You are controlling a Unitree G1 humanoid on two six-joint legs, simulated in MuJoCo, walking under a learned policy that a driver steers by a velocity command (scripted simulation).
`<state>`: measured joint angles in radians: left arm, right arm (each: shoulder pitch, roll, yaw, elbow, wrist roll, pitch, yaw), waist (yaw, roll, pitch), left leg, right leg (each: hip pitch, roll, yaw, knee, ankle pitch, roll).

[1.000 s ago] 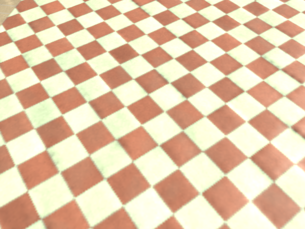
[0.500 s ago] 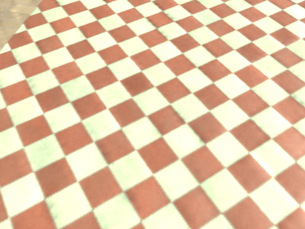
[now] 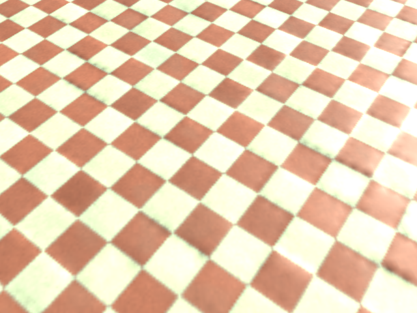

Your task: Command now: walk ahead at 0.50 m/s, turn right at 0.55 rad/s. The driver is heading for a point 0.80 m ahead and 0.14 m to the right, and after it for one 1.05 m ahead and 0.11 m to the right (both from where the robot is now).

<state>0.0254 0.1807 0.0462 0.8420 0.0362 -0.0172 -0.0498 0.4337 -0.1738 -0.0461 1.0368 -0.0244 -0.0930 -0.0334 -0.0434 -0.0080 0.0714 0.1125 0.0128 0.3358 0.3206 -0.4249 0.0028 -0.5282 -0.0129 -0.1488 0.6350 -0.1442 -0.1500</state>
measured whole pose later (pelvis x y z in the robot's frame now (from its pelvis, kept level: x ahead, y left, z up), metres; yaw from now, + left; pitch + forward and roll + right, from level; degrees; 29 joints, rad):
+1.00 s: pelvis +0.52 -0.08 +0.02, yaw -23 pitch +1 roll +1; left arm 0.10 0.22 0.01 0.80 0.03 -0.04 -0.02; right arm 0.41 -0.21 -0.03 0.94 -0.01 -0.08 0.02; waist -0.06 -0.04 0.05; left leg -0.05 -0.06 0.06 0.28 -0.24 0.05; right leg -0.54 -0.04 -0.01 0.66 -0.10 -0.02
